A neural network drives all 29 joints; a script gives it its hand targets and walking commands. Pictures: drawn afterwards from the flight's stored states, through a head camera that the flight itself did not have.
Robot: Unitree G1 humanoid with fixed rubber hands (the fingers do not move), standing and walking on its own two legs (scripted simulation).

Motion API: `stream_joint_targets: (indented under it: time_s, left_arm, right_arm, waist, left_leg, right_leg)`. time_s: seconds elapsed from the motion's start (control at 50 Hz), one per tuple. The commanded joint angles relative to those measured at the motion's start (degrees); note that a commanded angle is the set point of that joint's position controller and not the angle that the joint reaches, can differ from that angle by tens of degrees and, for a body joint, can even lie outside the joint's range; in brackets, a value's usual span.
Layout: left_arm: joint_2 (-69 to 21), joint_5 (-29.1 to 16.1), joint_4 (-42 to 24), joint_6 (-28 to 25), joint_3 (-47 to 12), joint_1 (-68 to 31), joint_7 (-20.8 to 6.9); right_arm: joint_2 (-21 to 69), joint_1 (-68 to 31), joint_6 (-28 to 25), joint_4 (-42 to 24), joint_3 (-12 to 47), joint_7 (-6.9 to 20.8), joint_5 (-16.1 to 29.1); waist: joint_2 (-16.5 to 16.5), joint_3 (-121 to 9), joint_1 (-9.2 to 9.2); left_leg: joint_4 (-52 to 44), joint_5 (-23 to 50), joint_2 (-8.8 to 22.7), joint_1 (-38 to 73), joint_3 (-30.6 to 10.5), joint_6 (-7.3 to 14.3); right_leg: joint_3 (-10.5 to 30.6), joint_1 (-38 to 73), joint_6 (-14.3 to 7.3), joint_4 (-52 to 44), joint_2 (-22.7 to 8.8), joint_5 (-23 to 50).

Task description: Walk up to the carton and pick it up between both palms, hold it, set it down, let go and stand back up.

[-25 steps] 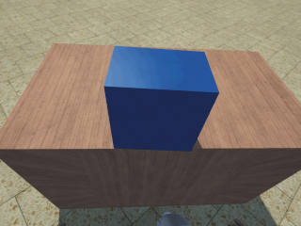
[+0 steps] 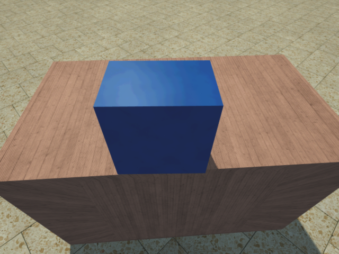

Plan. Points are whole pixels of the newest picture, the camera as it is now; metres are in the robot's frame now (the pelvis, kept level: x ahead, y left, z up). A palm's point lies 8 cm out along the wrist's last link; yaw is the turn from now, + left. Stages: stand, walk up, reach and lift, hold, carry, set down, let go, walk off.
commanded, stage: walk up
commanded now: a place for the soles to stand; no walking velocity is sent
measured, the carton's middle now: (160, 121) +0.44 +0.02 +0.08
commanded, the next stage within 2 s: none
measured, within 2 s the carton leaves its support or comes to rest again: neither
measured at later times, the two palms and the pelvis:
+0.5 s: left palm out of the picture +0.12 +0.24 -0.10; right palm out of the picture +0.12 -0.27 -0.09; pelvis +0.03 -0.01 +0.00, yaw +0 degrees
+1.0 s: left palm out of the picture +0.11 +0.27 -0.10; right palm out of the picture +0.10 -0.26 -0.10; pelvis +0.03 +0.01 +0.00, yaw -1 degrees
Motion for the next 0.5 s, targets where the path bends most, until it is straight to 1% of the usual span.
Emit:
stream_joint_targets:
  time_s: [0.0, 0.02, 0.04, 0.06, 0.08, 0.1, 0.14, 0.18, 0.22, 0.24, 0.26, 0.28, 0.3, 0.34, 0.38, 0.4, 0.42, 0.44, 0.46, 0.48]
  left_arm:
    - [6.1, 0.1, -4.8, -2.7, 1.3, 3.5, -0.1]
    - [7.6, 0.1, -4.5, -3.1, 1.5, 2.0, -0.1]
    - [8.9, -0.4, -4.5, -3.3, 1.5, 0.7, 0.0]
    - [9.3, -0.7, -4.5, -3.4, 1.5, 0.5, 0.1]
    - [8.4, -0.6, -4.5, -3.4, 1.2, 0.7, 0.1]
    - [7.9, -0.6, -4.8, -3.2, 0.9, 0.4, 0.2]
    - [7.9, -0.7, -5.1, -3.0, 0.8, 0.2, 0.4]
    - [7.9, -0.6, -5.3, -2.8, 0.9, 1.0, 0.4]
    - [8.8, -0.8, -5.5, -2.4, 1.1, 0.2, 0.4]
    - [9.2, -0.9, -5.6, -2.3, 1.2, -0.5, 0.4]
    - [8.6, -1.0, -5.8, -2.2, 1.1, -0.7, 0.3]
    - [8.7, -1.0, -6.1, -2.2, 1.0, -1.4, 0.3]
    - [8.7, -1.0, -6.3, -2.2, 0.9, -1.4, 0.2]
    - [7.9, -0.9, -6.5, -2.3, 0.7, -1.4, 0.1]
    - [7.1, -0.7, -6.6, -2.4, 0.7, -0.6, 0.0]
    - [7.1, -0.7, -6.5, -2.3, 0.8, -0.6, 0.0]
    - [7.3, -0.6, -6.5, -2.2, 0.9, -0.8, -0.1]
    - [7.4, -0.6, -6.7, -2.1, 0.9, -1.1, 0.0]
    - [7.7, -0.5, -6.6, -2.0, 0.9, -1.4, 0.0]
    - [7.4, -0.6, -6.9, -2.0, 0.8, -1.3, 0.0]
  right_arm:
    - [-9.4, -3.8, 0.1, -5.9, -1.9, -0.1, 1.2]
    - [-8.5, -2.7, -0.2, -5.9, -1.7, 0.1, 1.4]
    - [-7.6, -1.6, -0.4, -5.7, -1.3, 0.3, 1.6]
    - [-6.8, -0.6, -0.6, -5.2, -1.1, 0.2, 1.4]
    - [-7.5, -0.5, -0.7, -4.9, -1.2, 0.2, 1.2]
    - [-8.0, -0.3, -0.8, -5.0, -1.4, 0.1, 1.2]
    - [-8.5, -0.3, -0.8, -5.1, -1.6, -0.1, 1.1]
    - [-8.5, -1.3, -0.4, -5.4, -1.5, -0.2, 0.9]
    - [-7.2, -1.6, 0.1, -5.5, -1.1, -0.2, 1.0]
    - [-7.2, -1.9, 0.3, -5.6, -1.1, -0.2, 0.8]
    - [-7.2, -2.5, 0.3, -6.0, -1.2, -0.3, 0.7]
    - [-7.1, -2.8, 0.2, -6.2, -1.0, -0.3, 0.7]
    - [-7.6, -3.0, 0.0, -6.2, -1.1, -0.4, 0.6]
    - [-8.6, -2.8, -0.5, -5.6, -1.3, -0.4, 0.7]
    - [-9.0, -3.7, -0.5, -5.8, -1.5, -0.4, 0.8]
    - [-9.0, -4.4, -0.4, -5.9, -1.6, -0.5, 0.9]
    - [-8.9, -4.0, -0.3, -5.9, -1.5, -0.4, 1.0]
    - [-8.4, -4.2, -0.2, -5.9, -1.4, -0.4, 1.0]
    - [-8.4, -4.0, -0.2, -6.0, -1.3, -0.3, 1.1]
    - [-9.0, -4.0, -0.3, -5.9, -1.5, -0.4, 1.1]
  waist:
    - [3.2, 5.4, 2.34]
    - [3.6, 4.3, 1.03]
    - [2.5, 1.8, 0.12]
    - [2.1, 0.1, -0.42]
    - [2.0, -1.8, -0.24]
    - [1.0, -1.8, -0.24]
    - [-0.1, -2.6, -0.40]
    - [-0.3, -3.6, 0.07]
    - [-2.0, -2.1, -0.39]
    - [-1.6, -1.2, -0.69]
    - [-1.3, -0.6, -0.35]
    - [-2.6, 0.0, -0.43]
    - [-2.7, -0.6, -0.51]
    - [-1.7, -2.4, -0.40]
    - [1.8, -4.4, 0.03]
    - [2.8, -3.5, 0.27]
    - [2.3, -3.4, 0.05]
    - [0.8, -1.9, 0.15]
    - [0.6, -2.2, -0.20]
    - [1.5, -2.0, -0.06]
  left_leg:
    - [-11.8, -4.6, 8.0, -9.5, -9.4, 3.7]
    - [-9.1, 0.8, 6.0, -6.3, -6.5, 2.6]
    - [-7.3, 6.0, 4.6, -1.7, -5.3, 2.3]
    - [-6.2, 10.2, 4.5, 1.9, -4.8, 2.3]
    - [-5.3, 14.0, 5.1, 4.2, -5.1, 2.6]
    - [-4.5, 17.0, 5.6, 4.5, -5.4, 2.8]
    - [-3.7, 20.4, 6.2, 5.4, -5.1, 3.0]
    - [-2.2, 17.5, 5.5, 5.1, -3.6, 2.6]
    - [-1.9, 10.9, 4.3, 4.2, -2.1, 1.8]
    - [-2.1, 8.7, 3.8, 3.6, -1.7, 1.3]
    - [-2.1, 7.6, 3.7, 3.4, -1.9, 1.2]
    - [-2.1, 8.6, 4.1, 3.2, -1.9, 1.0]
    - [-3.0, 10.2, 4.4, 4.1, -2.4, 1.0]
    - [-3.7, 14.5, 5.6, 5.5, -3.2, 1.6]
    - [-3.4, 17.0, 6.2, 6.4, -3.5, 2.3]
    - [-3.4, 16.7, 6.1, 5.7, -3.6, 2.3]
    - [-3.6, 15.5, 6.1, 5.1, -3.6, 2.5]
    - [-3.8, 15.8, 6.4, 4.3, -3.7, 2.5]
    - [-4.1, 16.8, 6.5, 4.7, -4.1, 2.8]
    - [-4.9, 16.8, 6.5, 5.1, -4.1, 2.9]
  right_leg:
    - [3.8, 3.2, -3.2, -13.2, -1.7, 9.3]
    - [6.7, 1.8, -4.1, -13.5, -3.2, 13.3]
    - [6.9, 0.7, -4.2, -12.7, -3.8, 15.9]
    - [6.7, 0.1, -4.4, -11.7, -3.8, 17.9]
    - [5.3, 1.1, -4.1, -10.9, -3.1, 20.6]
    - [4.3, 1.7, -4.0, -10.3, -2.6, 23.1]
    - [3.4, 2.3, -3.9, -9.4, -2.2, 26.5]
    - [4.1, 3.0, -4.4, -10.6, -2.6, 26.0]
    - [5.4, 1.1, -5.3, -13.1, -3.7, 19.8]
    - [6.1, 0.1, -5.7, -14.1, -4.2, 17.1]
    - [7.0, -0.5, -5.9, -14.7, -4.5, 15.9]
    - [6.8, -0.3, -6.0, -15.0, -4.7, 16.9]
    - [6.4, -0.2, -5.8, -14.3, -4.3, 19.0]
    - [3.7, 1.3, -4.8, -11.6, -2.2, 22.1]
    - [3.0, 2.9, -4.4, -9.8, -1.7, 23.6]
    - [3.3, 2.6, -4.4, -10.1, -1.7, 23.4]
    - [2.8, 3.1, -4.2, -9.9, -1.4, 21.9]
    - [3.0, 2.8, -4.2, -9.6, -1.2, 22.6]
    - [2.8, 2.9, -4.1, -8.9, -1.1, 23.0]
    - [2.7, 2.1, -3.8, -8.5, -0.8, 22.3]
